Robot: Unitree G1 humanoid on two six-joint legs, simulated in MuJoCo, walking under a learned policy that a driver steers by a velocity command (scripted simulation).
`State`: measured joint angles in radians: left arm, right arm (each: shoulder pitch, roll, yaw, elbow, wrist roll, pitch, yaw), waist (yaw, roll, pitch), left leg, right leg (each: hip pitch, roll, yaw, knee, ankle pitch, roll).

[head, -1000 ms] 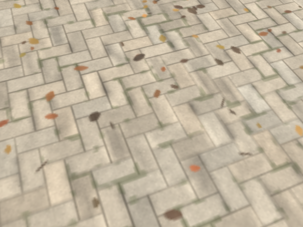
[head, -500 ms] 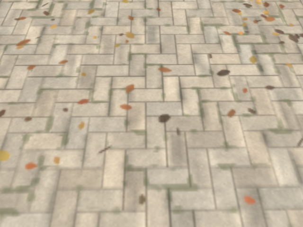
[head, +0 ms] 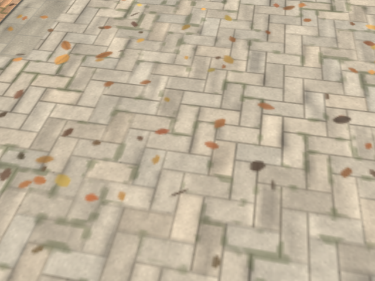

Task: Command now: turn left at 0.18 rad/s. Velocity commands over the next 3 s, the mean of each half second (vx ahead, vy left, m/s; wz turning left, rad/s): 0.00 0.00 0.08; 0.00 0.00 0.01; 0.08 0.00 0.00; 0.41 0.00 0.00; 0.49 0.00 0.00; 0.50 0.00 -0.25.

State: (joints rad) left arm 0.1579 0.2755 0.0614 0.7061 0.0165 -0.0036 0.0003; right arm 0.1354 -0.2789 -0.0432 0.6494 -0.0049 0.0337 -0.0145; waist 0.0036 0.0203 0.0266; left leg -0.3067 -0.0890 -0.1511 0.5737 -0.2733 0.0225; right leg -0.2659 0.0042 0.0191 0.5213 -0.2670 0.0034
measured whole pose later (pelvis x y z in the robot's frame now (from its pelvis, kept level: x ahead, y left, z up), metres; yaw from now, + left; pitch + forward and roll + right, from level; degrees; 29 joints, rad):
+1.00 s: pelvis +0.02 -0.04 +0.01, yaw +1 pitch -2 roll +0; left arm 0.25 0.25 0.01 0.86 0.01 -0.03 0.01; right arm 0.19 -0.24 -0.05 1.02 0.00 0.02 -0.05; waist 0.00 0.00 0.04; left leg -0.18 -0.02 -0.15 0.45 -0.25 -0.04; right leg -0.16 0.04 -0.01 0.47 -0.28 -0.05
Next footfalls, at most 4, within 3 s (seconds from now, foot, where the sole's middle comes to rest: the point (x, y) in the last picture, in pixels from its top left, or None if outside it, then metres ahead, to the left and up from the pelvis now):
1.64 left None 0.16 0.13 -0.77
2.14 right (226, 269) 0.53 -0.09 -0.77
2.66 left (161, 195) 0.83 0.15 -0.77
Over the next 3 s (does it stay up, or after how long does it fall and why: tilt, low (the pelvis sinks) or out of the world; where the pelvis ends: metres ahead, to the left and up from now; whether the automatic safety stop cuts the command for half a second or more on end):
stays up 0.83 0.06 0.01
